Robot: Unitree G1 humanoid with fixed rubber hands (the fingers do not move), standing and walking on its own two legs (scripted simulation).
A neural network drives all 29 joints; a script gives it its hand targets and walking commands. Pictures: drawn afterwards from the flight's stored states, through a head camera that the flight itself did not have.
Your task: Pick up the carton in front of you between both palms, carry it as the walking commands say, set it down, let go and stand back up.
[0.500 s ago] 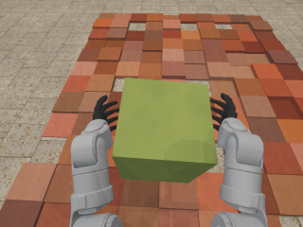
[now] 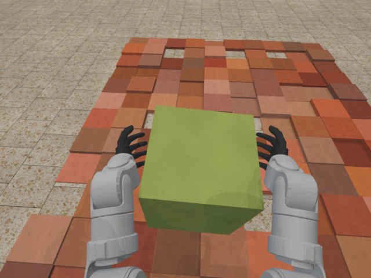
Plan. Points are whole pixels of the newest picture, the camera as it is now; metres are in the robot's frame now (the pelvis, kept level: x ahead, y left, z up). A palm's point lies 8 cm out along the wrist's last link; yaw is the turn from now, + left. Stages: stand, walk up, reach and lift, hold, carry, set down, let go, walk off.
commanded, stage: carry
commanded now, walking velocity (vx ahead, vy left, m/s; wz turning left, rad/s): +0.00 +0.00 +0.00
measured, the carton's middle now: (196, 176) +0.34 +0.00 +0.03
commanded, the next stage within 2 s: none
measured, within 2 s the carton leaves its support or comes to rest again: neither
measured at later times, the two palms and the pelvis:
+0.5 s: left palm (126, 173) +0.28 +0.14 +0.11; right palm (286, 176) +0.29 -0.17 +0.11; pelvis -0.03 +0.00 +0.00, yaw -1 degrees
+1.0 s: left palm (135, 188) +0.25 +0.12 +0.11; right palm (303, 193) +0.25 -0.19 +0.11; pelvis -0.06 -0.02 +0.00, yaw -1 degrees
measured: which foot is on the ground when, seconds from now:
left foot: down 0.00-1.00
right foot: down 0.00-1.00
